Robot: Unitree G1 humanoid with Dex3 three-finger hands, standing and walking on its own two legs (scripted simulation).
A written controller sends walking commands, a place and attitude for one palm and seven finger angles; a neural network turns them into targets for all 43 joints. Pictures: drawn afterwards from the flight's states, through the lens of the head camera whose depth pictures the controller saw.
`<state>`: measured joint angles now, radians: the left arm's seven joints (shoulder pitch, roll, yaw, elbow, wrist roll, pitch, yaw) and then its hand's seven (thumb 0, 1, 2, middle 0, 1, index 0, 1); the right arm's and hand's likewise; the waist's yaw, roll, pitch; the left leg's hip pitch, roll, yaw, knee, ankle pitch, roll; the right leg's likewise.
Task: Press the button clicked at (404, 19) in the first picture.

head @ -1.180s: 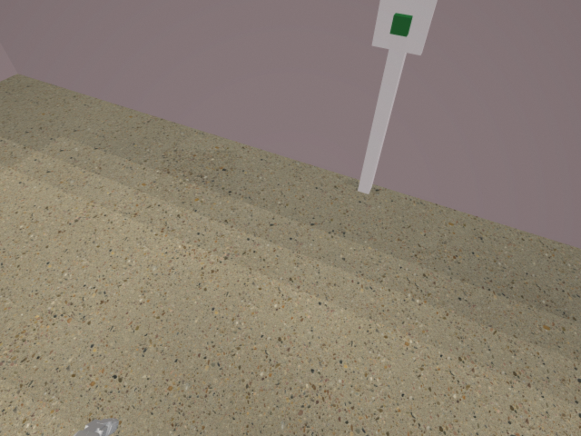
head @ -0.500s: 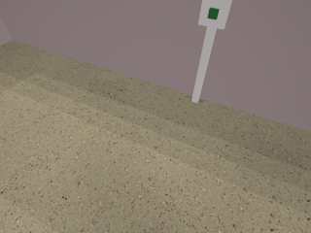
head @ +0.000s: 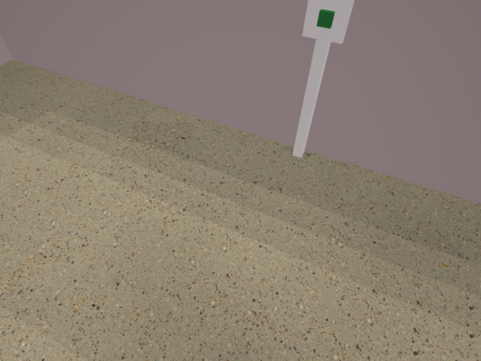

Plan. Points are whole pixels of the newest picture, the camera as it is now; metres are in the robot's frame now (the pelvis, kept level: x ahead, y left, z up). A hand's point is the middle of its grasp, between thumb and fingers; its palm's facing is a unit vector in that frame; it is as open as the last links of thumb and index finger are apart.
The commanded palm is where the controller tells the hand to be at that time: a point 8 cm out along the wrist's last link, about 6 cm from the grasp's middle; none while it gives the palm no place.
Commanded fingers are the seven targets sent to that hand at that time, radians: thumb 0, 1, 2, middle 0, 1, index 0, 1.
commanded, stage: look at it before walking up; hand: left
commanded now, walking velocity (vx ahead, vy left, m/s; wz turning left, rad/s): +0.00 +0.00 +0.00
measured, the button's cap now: (325, 18) +1.38 -0.28 +0.04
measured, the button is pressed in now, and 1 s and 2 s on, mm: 0 0 0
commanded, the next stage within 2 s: walk to a spot facing it in 0.36 s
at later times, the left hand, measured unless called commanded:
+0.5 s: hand out of the picture +0.08 +0.25 -0.16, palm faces -0.03 -0.94 -0.34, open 7.4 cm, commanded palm none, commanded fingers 0.00 0.90 0.90 -0.20 -0.30 -0.20 -0.30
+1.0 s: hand out of the picture +0.09 +0.14 -0.18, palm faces -0.05 -0.98 -0.18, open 7.4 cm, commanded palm none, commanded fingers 0.00 0.90 0.90 -0.20 -0.30 -0.20 -0.30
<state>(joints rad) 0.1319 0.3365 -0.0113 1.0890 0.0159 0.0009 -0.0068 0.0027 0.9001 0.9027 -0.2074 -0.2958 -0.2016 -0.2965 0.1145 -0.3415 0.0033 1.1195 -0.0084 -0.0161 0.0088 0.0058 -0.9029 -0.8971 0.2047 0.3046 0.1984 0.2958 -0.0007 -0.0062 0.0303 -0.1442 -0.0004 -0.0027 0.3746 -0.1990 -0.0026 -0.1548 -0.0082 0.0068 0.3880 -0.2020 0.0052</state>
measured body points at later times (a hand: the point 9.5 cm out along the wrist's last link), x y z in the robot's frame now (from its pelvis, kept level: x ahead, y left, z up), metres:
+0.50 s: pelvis +0.01 +0.00 +0.00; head +0.01 +0.00 +0.45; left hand +0.08 +0.30 -0.13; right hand +0.10 -0.30 -0.13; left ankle +0.00 +0.12 -0.75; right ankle +0.01 -0.12 -0.75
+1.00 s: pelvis +0.14 -0.03 -0.01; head +0.15 -0.03 +0.44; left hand +0.10 +0.20 -0.17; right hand +0.09 -0.26 -0.17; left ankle +0.09 +0.09 -0.66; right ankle +0.03 -0.11 -0.75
